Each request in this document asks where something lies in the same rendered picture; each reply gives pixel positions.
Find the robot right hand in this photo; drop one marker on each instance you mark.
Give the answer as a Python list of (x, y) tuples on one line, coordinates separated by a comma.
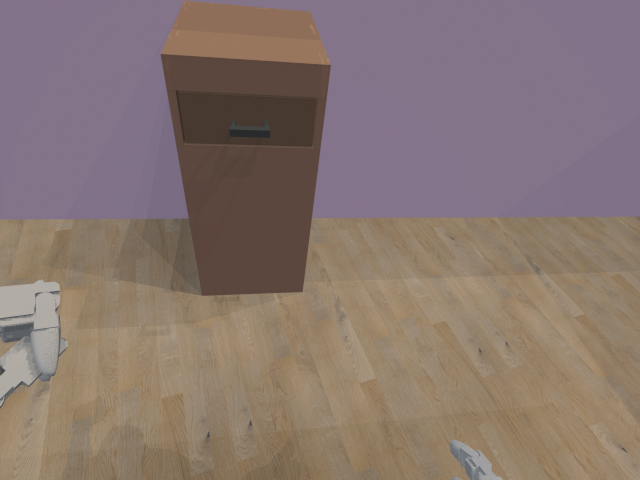
[(476, 465)]

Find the robot left hand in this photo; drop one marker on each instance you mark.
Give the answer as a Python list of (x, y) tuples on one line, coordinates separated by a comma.
[(27, 315)]

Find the drawer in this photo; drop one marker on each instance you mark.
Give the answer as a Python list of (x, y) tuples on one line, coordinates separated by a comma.
[(207, 116)]

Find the handle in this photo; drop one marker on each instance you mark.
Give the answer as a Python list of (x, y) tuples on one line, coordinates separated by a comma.
[(249, 131)]

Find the cabinet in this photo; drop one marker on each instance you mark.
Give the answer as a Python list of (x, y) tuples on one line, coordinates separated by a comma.
[(249, 206)]

